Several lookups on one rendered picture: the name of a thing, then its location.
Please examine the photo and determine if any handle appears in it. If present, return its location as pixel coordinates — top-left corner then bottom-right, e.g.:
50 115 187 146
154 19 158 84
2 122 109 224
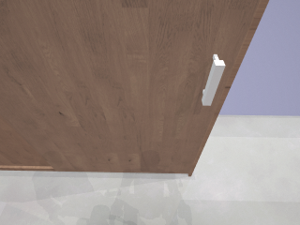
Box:
202 54 226 106

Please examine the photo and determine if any wardrobe door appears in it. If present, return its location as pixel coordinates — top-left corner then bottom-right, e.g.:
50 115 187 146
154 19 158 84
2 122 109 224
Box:
0 115 51 167
0 0 260 174

